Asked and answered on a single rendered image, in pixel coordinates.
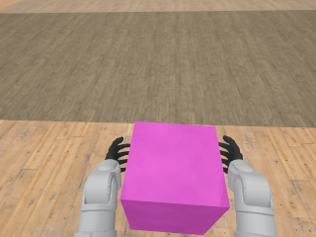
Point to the carton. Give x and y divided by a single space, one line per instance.
174 180

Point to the right robot hand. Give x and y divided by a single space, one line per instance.
232 154

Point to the left robot hand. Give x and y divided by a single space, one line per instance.
114 153

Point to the robot left forearm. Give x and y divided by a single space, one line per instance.
99 201

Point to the robot right forearm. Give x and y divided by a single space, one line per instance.
253 201

